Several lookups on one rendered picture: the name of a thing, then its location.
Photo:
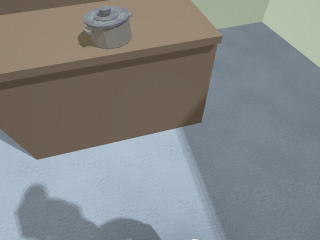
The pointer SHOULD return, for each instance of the lid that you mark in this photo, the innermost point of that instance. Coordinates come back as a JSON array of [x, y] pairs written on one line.
[[117, 16]]

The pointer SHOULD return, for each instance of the knob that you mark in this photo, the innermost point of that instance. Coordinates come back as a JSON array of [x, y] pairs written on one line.
[[104, 10]]

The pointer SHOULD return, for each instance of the pot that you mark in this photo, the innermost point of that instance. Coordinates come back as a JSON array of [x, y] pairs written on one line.
[[112, 37]]

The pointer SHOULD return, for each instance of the table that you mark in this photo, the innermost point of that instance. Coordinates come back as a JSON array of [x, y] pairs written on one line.
[[60, 93]]

